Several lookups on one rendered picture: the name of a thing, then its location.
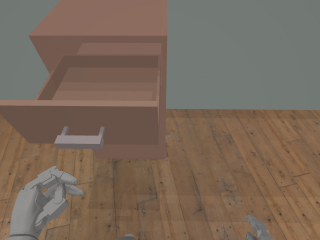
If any drawer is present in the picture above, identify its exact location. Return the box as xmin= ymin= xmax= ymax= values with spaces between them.
xmin=0 ymin=54 xmax=161 ymax=145

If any cabinet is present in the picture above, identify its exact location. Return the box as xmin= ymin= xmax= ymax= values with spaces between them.
xmin=28 ymin=0 xmax=167 ymax=160

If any robot right hand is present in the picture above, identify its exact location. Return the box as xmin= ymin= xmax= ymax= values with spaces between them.
xmin=244 ymin=214 xmax=274 ymax=240

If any handle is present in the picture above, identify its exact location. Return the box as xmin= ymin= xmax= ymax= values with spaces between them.
xmin=54 ymin=126 xmax=105 ymax=149

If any robot left hand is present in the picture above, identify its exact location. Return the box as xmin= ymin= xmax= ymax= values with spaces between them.
xmin=9 ymin=166 xmax=85 ymax=238

